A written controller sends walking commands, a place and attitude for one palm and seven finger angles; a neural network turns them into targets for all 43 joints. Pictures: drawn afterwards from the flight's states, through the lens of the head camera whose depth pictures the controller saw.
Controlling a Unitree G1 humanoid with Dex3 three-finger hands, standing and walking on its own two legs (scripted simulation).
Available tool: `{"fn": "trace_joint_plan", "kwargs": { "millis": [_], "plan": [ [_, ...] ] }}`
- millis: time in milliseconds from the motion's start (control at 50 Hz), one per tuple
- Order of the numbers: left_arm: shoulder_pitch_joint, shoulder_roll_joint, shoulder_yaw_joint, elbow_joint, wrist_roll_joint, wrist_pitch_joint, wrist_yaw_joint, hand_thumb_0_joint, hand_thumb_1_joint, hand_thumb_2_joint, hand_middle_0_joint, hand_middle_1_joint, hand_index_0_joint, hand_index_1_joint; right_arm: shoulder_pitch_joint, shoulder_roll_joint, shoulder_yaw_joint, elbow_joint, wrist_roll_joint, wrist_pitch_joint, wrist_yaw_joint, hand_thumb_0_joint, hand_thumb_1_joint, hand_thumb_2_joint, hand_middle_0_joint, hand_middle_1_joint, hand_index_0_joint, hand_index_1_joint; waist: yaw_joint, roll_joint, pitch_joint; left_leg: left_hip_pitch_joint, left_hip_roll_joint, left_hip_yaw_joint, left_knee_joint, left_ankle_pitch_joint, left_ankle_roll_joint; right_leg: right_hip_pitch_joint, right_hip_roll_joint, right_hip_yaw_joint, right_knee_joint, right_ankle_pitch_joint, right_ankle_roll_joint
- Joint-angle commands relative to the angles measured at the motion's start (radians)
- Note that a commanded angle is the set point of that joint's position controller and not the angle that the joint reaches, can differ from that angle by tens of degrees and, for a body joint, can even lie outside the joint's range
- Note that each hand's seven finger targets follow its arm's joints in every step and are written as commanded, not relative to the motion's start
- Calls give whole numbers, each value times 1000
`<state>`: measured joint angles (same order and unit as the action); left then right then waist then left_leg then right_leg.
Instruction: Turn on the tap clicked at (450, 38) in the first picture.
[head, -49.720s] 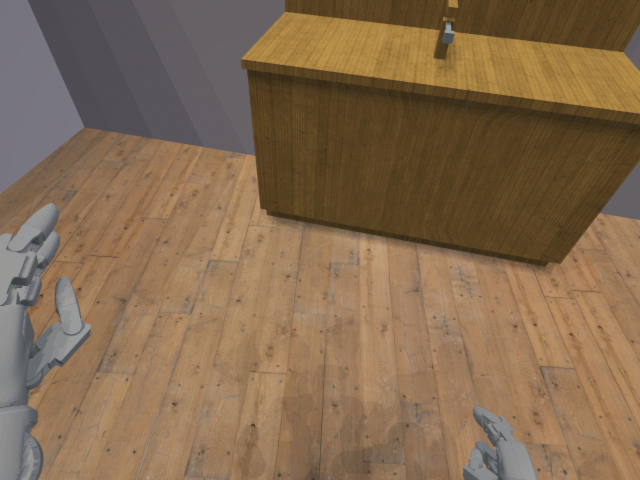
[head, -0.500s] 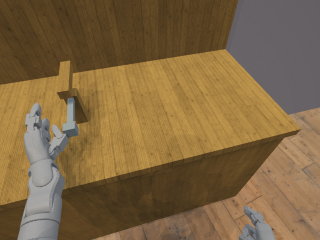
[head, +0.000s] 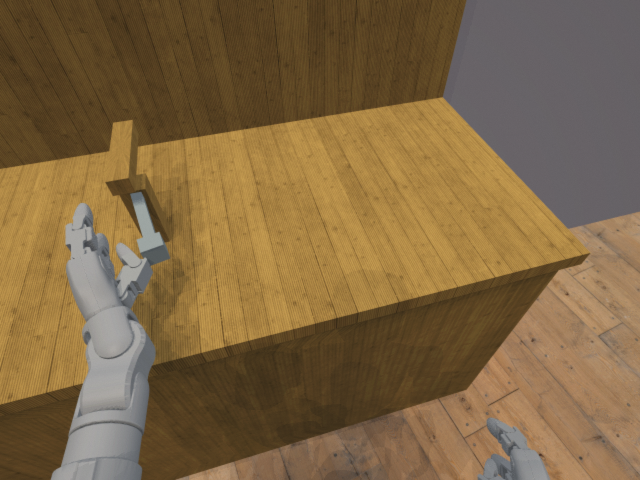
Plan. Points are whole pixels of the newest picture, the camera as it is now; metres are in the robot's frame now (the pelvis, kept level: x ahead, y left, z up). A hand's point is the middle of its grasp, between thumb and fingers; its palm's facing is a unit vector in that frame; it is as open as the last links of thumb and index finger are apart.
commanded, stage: push the lever round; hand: left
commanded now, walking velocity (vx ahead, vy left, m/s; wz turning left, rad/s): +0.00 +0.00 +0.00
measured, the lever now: (153, 249) +0.36 +0.24 +0.10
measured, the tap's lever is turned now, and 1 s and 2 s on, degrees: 12 39 65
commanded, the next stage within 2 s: none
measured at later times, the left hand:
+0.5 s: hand (173, 255) +0.36 +0.22 +0.09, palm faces +0.67 -0.74 -0.05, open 7.7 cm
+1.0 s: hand (198, 241) +0.38 +0.19 +0.09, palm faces +0.74 -0.67 -0.06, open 7.6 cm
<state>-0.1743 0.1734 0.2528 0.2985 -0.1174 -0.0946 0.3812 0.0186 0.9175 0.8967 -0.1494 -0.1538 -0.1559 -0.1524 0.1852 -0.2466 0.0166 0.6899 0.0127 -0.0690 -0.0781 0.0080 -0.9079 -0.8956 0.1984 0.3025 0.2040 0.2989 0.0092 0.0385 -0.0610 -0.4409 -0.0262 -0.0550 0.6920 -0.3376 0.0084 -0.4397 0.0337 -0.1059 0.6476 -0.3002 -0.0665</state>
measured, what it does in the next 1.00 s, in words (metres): stands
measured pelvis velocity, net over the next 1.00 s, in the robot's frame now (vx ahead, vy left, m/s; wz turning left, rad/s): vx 0.00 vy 0.00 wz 0.00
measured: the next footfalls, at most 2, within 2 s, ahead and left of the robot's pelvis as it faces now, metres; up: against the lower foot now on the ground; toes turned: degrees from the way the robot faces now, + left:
none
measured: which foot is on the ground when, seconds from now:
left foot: down 0.00-1.00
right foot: down 0.00-1.00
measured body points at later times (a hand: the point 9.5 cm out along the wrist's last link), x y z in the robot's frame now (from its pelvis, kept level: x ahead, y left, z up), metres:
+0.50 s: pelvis +0.00 +0.00 +0.00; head +0.01 -0.01 +0.45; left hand +0.32 +0.25 +0.10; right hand +0.17 -0.24 -0.10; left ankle +0.01 +0.11 -0.72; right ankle +0.02 -0.08 -0.72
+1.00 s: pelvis +0.00 +0.00 +0.00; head +0.02 -0.01 +0.45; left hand +0.34 +0.22 +0.10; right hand +0.16 -0.24 -0.11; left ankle +0.01 +0.11 -0.72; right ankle +0.02 -0.08 -0.72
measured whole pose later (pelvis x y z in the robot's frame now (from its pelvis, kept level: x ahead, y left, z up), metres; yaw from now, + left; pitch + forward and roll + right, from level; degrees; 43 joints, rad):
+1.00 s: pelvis +0.00 +0.00 +0.00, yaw +0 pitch +6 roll +0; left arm -0.40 0.00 0.17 0.44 0.02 0.01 0.79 0.02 0.94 0.90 -0.15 -0.15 -0.16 -0.15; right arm 0.14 -0.21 -0.02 0.74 -0.04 0.02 -0.03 0.01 -0.91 -0.90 0.20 0.30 0.20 0.30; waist 0.00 0.03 -0.09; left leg -0.47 -0.03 -0.06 0.70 -0.34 0.00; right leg -0.47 0.03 -0.11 0.66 -0.30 -0.07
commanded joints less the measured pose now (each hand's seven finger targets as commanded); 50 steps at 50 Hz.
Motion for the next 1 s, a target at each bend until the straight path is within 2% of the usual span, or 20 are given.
{"fn": "trace_joint_plan", "kwargs": {
  "millis": [0, 60, 220, 260, 300, 360, 400, 460, 520, 560, 600, 660, 700, 760, 840, 860, 880, 940, 960, 980],
  "plan": [
    [-334, 163, 18, -227, 33, -57, 30, 0, 900, 900, -150, -150, -150, -150, -95, -120, -41, -140, -7, -39, -6, 0, -900, -900, 200, 300, 200, 300, -15, -24, -245, 43, -4, -7, -91, 151, 17, 158, -41, 95, -110, 167, 42],
    [-332, 173, 36, -218, 42, -50, 55, 0, 900, 900, -150, -150, -150, -150, -99, -119, -42, -136, -9, -30, -7, 0, -900, -900, 200, 300, 200, 300, -10, -24, -241, 36, -4, -9, -93, 148, 16, 160, -42, 96, -111, 160, 41],
    [-388, 81, -52, -243, 72, -46, 122, 0, 900, 900, -150, -150, -150, -150, -110, -110, -48, -134, -18, -20, 2, 0, -900, -900, 200, 300, 200, 300, -20, -10, -273, 73, 0, -11, -84, 180, 10, 148, -42, 90, -101, 178, 37],
    [-352, 91, -27, -219, 79, -35, 143, 0, 900, 900, -150, -150, -150, -150, -111, -113, -50, -130, -21, -14, 2, 0, -900, -900, 200, 300, 200, 300, -9, -28, -263, 60, 1, -15, -88, 178, 9, 152, -40, 86, -101, 173, 38],
    [-415, 56, -70, -215, 86, -27, 157, 0, 900, 900, -150, -150, -150, -150, -122, -107, -46, -130, -20, -8, 2, 0, -900, -900, 200, 300, 200, 300, -25, -39, -239, 53, 3, -15, -90, 151, 9, 133, -43, 87, -108, 141, 39],
    [-428, 59, -53, -214, 104, -17, 194, 0, 900, 900, -150, -150, -150, -150, -126, -105, -51, -123, -26, -3, 1, 0, -900, -900, 200, 300, 200, 300, -14, 1, -266, 68, 2, -18, -93, 160, 4, 133, -41, 86, -104, 134, 34],
    [-424, 34, -67, -185, 106, -6, 213, 0, 900, 900, -150, -150, -150, -150, -123, -101, -50, -125, -29, 4, 5, 0, -900, -900, 200, 300, 200, 300, -16, -52, -265, 59, 3, -17, -92, 168, 5, 145, -42, 83, -107, 146, 36],
    [-445, 24, -73, -205, 125, -1, 240, 0, 900, 900, -150, -150, -150, -150, -131, -97, -55, -121, -33, 12, 9, 0, -900, -900, 200, 300, 200, 300, -11, -7, -291, 78, 6, -21, -90, 203, -7, 143, -41, 77, -92, 162, 29],
    [-481, -37, -121, -177, 133, 7, 267, 0, 900, 900, -150, -150, -150, -150, -133, -92, -55, -116, -38, 13, 16, 0, -900, -900, 200, 300, 200, 300, -23, -32, -274, 81, 10, -18, -87, 199, -8, 121, -39, 70, -96, 151, 31],
    [-466, 2, -71, -156, 140, 14, 287, 0, 900, 900, -150, -150, -150, -150, -135, -94, -58, -109, -40, 21, 16, 0, -900, -900, 200, 300, 200, 300, -10, -42, -278, 68, 9, -19, -91, 205, -10, 139, -40, 73, -97, 154, 29],
    [-514, -58, -131, -168, 148, 16, 297, 0, 900, 900, -150, -150, -150, -150, -140, -87, -56, -113, -44, 23, 21, 0, -900, -900, 200, 300, 200, 300, -22, -21, -289, 81, 9, -14, -83, 214, -11, 127, -42, 72, -92, 162, 30],
    [-509, -31, -84, -139, 158, 23, 326, 0, 900, 900, -150, -150, -150, -150, -136, -89, -63, -103, -49, 26, 22, 0, -900, -900, 200, 300, 200, 300, -11, -43, -292, 71, 11, -17, -86, 220, -14, 134, -39, 68, -92, 160, 27],
    [-547, -69, -122, -143, 159, 25, 334, 0, 900, 900, -150, -150, -150, -150, -141, -83, -60, -105, -48, 29, 27, 0, -900, -900, 200, 300, 200, 300, -19, -45, -301, 73, 10, -9, -79, 225, -12, 136, -43, 71, -91, 173, 29],
    [-561, -41, -87, -120, 170, 32, 355, 0, 900, 900, -150, -150, -150, -150, -143, -84, -64, -95, -51, 36, 27, 0, -900, -900, 200, 300, 200, 300, -16, -39, -298, 63, 12, -11, -81, 222, -15, 137, -43, 73, -94, 165, 27],
    [-599, -109, -141, -107, 181, 35, 381, 0, 900, 900, -150, -150, -150, -150, -138, -76, -66, -90, -59, 32, 37, 0, -900, -900, 200, 300, 200, 300, -25, -30, -318, 73, 11, -5, -68, 235, -16, 126, -42, 67, -86, 175, 26],
    [-567, -61, -80, -89, 181, 38, 392, 0, 900, 900, -150, -150, -150, -150, -136, -79, -70, -84, -59, 37, 36, 0, -900, -900, 200, 300, 200, 300, -11, -38, -316, 62, 13, -12, -74, 242, -20, 136, -40, 65, -87, 174, 23],
    [-586, -108, -129, -92, 179, 40, 392, 0, 900, 900, -150, -150, -150, -150, -142, -77, -67, -92, -60, 38, 40, 0, -900, -900, 200, 300, 200, 300, -24, -54, -323, 62, 10, -4, -65, 242, -13, 134, -44, 67, -83, 186, 29],
    [-622, -101, -116, -60, 181, 46, 407, 0, 900, 900, -150, -150, -150, -150, -141, -76, -68, -85, -60, 40, 40, 0, -900, -900, 200, 300, 200, 300, -29, -83, -315, 37, 9, 2, -60, 213, -5, 136, -49, 76, -95, 178, 34],
    [-625, -52, -61, -38, 183, 50, 416, 0, 900, 900, -150, -150, -150, -150, -142, -79, -70, -76, -60, 45, 36, 0, -900, -900, 200, 300, 200, 300, -22, -72, -300, 26, 10, -1, -67, 201, -5, 136, -49, 78, -101, 162, 33],
    [-656, -88, -103, -48, 188, 51, 417, 0, 900, 900, -150, -150, -150, -150, -147, -74, -67, -81, -58, 46, 39, 0, -900, -900, 200, 300, 200, 300, -32, -53, -307, 28, 7, 3, -65, 195, -5, 132, -52, 81, -98, 155, 34]
  ]
}}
